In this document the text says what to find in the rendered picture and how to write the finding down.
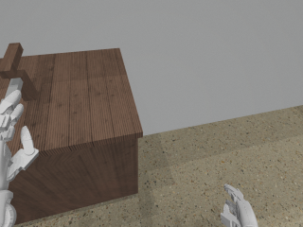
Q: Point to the counter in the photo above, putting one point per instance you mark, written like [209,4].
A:
[79,109]

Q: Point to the robot left forearm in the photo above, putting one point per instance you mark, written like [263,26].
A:
[8,213]

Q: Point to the robot left hand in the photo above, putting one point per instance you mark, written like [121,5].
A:
[10,112]

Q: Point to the robot right hand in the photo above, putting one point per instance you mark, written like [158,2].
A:
[243,214]

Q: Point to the tap lever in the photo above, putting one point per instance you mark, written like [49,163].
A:
[14,84]

